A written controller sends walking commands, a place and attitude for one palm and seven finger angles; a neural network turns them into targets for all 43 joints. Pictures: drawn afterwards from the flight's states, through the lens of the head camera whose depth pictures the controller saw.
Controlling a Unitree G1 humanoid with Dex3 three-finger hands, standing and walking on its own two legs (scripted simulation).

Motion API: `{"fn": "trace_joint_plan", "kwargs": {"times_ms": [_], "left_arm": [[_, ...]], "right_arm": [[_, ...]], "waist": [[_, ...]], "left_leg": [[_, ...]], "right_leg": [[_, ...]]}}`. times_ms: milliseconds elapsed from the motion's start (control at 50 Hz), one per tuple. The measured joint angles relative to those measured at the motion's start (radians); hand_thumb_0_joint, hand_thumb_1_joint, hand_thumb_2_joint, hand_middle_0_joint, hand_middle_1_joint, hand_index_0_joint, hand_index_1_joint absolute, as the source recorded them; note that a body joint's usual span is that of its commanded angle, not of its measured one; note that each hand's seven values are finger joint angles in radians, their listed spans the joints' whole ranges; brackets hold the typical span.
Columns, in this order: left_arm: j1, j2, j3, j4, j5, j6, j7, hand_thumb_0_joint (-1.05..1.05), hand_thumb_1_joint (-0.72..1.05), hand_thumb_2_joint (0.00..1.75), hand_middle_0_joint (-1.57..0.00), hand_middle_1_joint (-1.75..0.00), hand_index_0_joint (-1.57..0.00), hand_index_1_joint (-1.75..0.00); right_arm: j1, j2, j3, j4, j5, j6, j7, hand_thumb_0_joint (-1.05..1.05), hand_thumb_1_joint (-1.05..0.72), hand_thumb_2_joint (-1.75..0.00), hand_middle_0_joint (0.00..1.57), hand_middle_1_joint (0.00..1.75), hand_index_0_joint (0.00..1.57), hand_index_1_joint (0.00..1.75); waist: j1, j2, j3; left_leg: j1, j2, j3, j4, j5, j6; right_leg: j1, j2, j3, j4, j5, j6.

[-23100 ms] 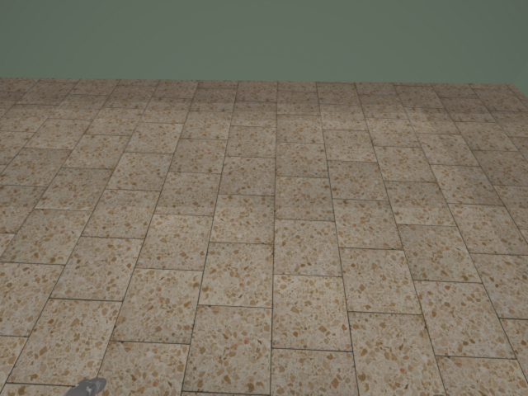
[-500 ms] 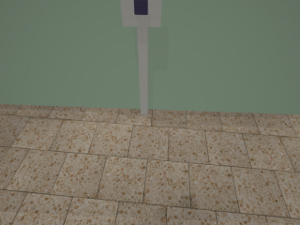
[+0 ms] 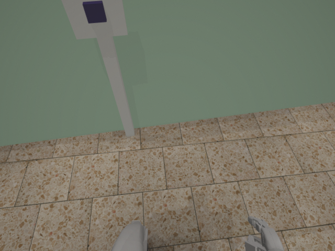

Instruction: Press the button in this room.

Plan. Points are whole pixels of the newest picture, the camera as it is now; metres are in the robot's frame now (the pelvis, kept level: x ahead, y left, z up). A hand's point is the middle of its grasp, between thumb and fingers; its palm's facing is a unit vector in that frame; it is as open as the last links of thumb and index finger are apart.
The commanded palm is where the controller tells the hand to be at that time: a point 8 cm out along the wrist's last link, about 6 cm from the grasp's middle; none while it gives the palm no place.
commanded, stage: walk to a spot facing it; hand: left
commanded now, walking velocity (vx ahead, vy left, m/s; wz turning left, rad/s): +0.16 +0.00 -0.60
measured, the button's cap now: (95, 11) +0.83 +0.36 +0.12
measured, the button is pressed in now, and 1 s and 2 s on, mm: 0 0 0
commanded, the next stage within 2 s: turn to face it in 0.16 s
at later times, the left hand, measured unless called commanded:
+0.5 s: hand (116, 183) +0.30 +0.20 -0.15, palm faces -0.22 -0.94 -0.26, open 7.3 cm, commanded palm none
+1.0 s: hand (72, 246) +0.13 +0.29 -0.20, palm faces +0.14 -0.96 -0.24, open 7.3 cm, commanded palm none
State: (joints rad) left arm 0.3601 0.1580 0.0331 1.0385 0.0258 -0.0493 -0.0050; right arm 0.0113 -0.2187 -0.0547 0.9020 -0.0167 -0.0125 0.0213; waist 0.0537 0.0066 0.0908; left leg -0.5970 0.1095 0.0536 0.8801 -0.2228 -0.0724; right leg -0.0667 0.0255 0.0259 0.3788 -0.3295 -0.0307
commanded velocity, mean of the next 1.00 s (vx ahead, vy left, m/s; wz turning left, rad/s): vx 0.00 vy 0.00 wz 0.24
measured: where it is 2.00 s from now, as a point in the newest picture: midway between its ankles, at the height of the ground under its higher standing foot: (157, 247)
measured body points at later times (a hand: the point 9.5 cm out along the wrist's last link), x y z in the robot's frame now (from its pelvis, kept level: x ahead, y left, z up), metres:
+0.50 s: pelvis +0.12 +0.04 -0.01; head +0.15 +0.03 +0.44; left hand +0.31 +0.25 -0.13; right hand +0.02 -0.18 -0.16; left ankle +0.15 +0.15 -0.74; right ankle +0.12 -0.09 -0.73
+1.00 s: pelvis +0.10 +0.07 -0.01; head +0.12 +0.10 +0.43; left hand +0.12 +0.34 -0.18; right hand +0.21 -0.19 -0.13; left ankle +0.09 +0.16 -0.74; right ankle +0.10 -0.08 -0.69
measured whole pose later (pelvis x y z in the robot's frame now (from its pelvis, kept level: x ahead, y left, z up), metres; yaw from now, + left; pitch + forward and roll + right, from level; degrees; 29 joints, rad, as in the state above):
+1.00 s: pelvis +0.10 +0.07 -0.01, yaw +6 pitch +0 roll -1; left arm 0.19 0.28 0.07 1.00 0.02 0.07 0.03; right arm 0.16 -0.22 -0.07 0.93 -0.02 0.02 0.00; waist 0.00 -0.06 0.07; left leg -0.30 0.03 0.10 0.65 -0.34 0.05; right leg -0.43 -0.13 -0.11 0.97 -0.49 0.07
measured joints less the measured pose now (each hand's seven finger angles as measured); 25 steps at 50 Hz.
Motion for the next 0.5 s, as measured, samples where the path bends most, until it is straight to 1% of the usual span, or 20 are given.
{"fn": "trace_joint_plan", "kwargs": {"times_ms": [60,80,100,120,160,180,200,220,260,300,320,380,460,500], "left_arm": [[0.006,0.013,0.006,0.000,0.000,0.009,0.002,0.00,0.90,0.89,-0.21,-0.30,-0.21,-0.30],[0.010,0.020,0.010,0.001,-0.002,0.013,0.003,0.00,0.90,0.89,-0.21,-0.30,-0.21,-0.30],[0.020,0.024,0.013,0.001,-0.006,0.017,0.003,0.00,0.90,0.89,-0.21,-0.30,-0.21,-0.30],[0.013,0.034,0.018,0.006,-0.013,0.025,0.002,0.00,0.90,0.89,-0.21,-0.30,-0.21,-0.30],[-0.024,0.061,0.028,0.008,-0.017,0.041,0.005,0.00,0.91,0.89,-0.21,-0.30,-0.21,-0.30],[-0.044,0.071,0.033,0.006,-0.016,0.049,0.005,0.00,0.91,0.89,-0.21,-0.30,-0.20,-0.30],[-0.066,0.081,0.039,0.000,-0.013,0.056,0.003,0.00,0.91,0.89,-0.20,-0.30,-0.20,-0.30],[-0.089,0.090,0.044,-0.011,-0.011,0.063,-0.001,0.00,0.91,0.89,-0.20,-0.30,-0.20,-0.30],[-0.131,0.108,0.053,-0.042,-0.007,0.072,-0.009,0.01,0.91,0.89,-0.20,-0.30,-0.20,-0.30],[-0.166,0.120,0.060,-0.072,-0.006,0.079,-0.011,0.00,0.91,0.89,-0.20,-0.30,-0.20,-0.30],[-0.184,0.123,0.061,-0.082,-0.005,0.081,-0.009,0.00,0.91,0.89,-0.20,-0.30,-0.20,-0.30],[-0.237,0.119,0.054,-0.099,-0.003,0.083,0.000,0.00,0.91,0.89,-0.20,-0.30,-0.20,-0.30],[-0.298,0.093,0.020,-0.093,-0.004,0.067,0.013,0.00,0.92,0.89,-0.20,-0.30,-0.20,-0.30],[-0.315,0.072,0.003,-0.087,-0.008,0.058,0.016,0.00,0.91,0.89,-0.20,-0.30,-0.20,-0.30]], "right_arm": [[-0.021,0.010,0.011,-0.016,0.003,-0.008,0.000,0.01,-0.91,-0.90,0.20,0.30,0.20,0.30],[-0.021,0.014,0.017,-0.021,0.003,-0.016,-0.003,0.01,-0.91,-0.90,0.20,0.30,0.20,0.30],[-0.015,0.013,0.026,-0.029,0.001,-0.027,-0.006,0.01,-0.91,-0.90,0.20,0.30,0.20,0.30],[-0.012,0.018,0.029,-0.033,-0.002,-0.040,-0.011,0.00,-0.91,-0.90,0.20,0.30,0.20,0.30],[0.000,0.031,0.041,-0.036,0.000,-0.048,-0.016,0.00,-0.91,-0.90,0.20,0.30,0.20,0.30],[0.014,0.035,0.047,-0.035,0.000,-0.047,-0.019,0.00,-0.91,-0.90,0.21,0.30,0.21,0.30],[0.032,0.039,0.048,-0.031,-0.001,-0.044,-0.022,0.00,-0.91,-0.90,0.21,0.30,0.21,0.30],[0.051,0.042,0.047,-0.023,-0.002,-0.042,-0.026,0.00,-0.91,-0.90,0.21,0.30,0.21,0.30],[0.092,0.047,0.044,0.001,-0.004,-0.034,-0.032,0.00,-0.91,-0.90,0.21,0.30,0.21,0.30],[0.135,0.049,0.039,0.027,-0.004,-0.026,-0.036,0.00,-0.91,-0.90,0.21,0.30,0.21,0.30],[0.157,0.048,0.036,0.040,-0.005,-0.023,-0.037,0.00,-0.91,-0.90,0.21,0.30,0.21,0.30],[0.224,0.042,0.027,0.085,-0.008,-0.017,-0.039,0.00,-0.91,-0.90,0.20,0.30,0.20,0.30],[0.308,0.038,0.019,0.151,-0.008,-0.007,-0.034,0.01,-0.91,-0.90,0.20,0.30,0.20,0.30],[0.348,0.043,0.017,0.182,-0.004,0.005,-0.031,0.01,-0.91,-0.90,0.20,0.30,0.20,0.30]], "waist": [[0.019,-0.019,0.012],[0.022,-0.026,0.012],[0.024,-0.021,0.007],[0.021,-0.027,0.011],[0.025,-0.052,0.032],[0.023,-0.054,0.035],[0.015,-0.052,0.038],[0.008,-0.050,0.040],[-0.002,-0.051,0.041],[-0.016,-0.048,0.033],[-0.029,-0.044,0.029],[-0.067,-0.029,0.015],[-0.117,-0.014,-0.004],[-0.129,-0.013,-0.020]], "left_leg": [[0.064,-0.025,0.007,-0.165,0.007,0.014],[0.104,-0.036,0.013,-0.236,0.038,0.018],[0.153,-0.032,0.019,-0.303,0.105,0.027],[0.158,-0.029,0.031,-0.282,0.105,0.046],[0.169,-0.020,0.071,-0.209,0.009,0.083],[0.185,-0.011,0.087,-0.202,-0.024,0.092],[0.205,-0.006,0.098,-0.211,-0.040,0.097],[0.226,-0.003,0.108,-0.231,-0.037,0.088],[0.268,-0.002,0.134,-0.279,-0.027,0.093],[0.302,-0.002,0.159,-0.321,-0.020,0.102],[0.315,-0.003,0.167,-0.339,-0.017,0.104],[0.342,-0.012,0.176,-0.379,-0.008,0.106],[0.358,-0.030,0.160,-0.392,-0.011,0.097],[0.355,-0.041,0.147,-0.374,-0.024,0.087]], "right_leg": [[0.028,-0.007,0.031,0.025,-0.051,0.021],[0.029,-0.010,0.044,0.056,-0.079,0.029],[0.014,-0.003,0.055,0.121,-0.113,0.033],[-0.030,-0.003,0.053,0.253,-0.155,0.034],[-0.150,-0.002,0.050,0.576,-0.233,0.037],[-0.210,-0.001,0.035,0.708,-0.235,0.043],[-0.262,-0.006,0.012,0.802,-0.219,0.049],[-0.307,-0.018,-0.012,0.861,-0.194,0.055],[-0.383,-0.044,-0.042,0.904,-0.135,0.068],[-0.437,-0.065,-0.060,0.888,-0.088,0.078],[-0.453,-0.074,-0.066,0.862,-0.069,0.081],[-0.452,-0.089,-0.065,0.715,-0.033,0.085],[-0.341,-0.098,-0.070,0.407,-0.006,0.081],[-0.259,-0.097,-0.085,0.252,0.048,0.082]]}}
